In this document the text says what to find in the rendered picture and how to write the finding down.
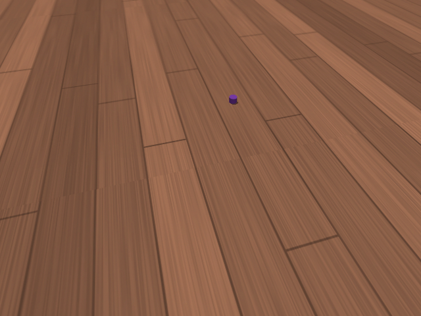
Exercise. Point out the tin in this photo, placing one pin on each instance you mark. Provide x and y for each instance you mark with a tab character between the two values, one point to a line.
233	99

